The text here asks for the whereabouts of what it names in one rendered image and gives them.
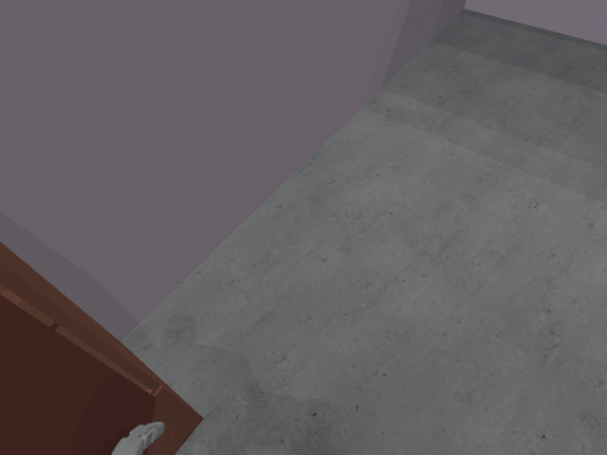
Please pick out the cupboard door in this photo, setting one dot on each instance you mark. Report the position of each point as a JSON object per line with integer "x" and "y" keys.
{"x": 56, "y": 398}

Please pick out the robot left hand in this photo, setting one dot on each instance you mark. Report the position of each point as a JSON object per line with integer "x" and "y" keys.
{"x": 139, "y": 439}

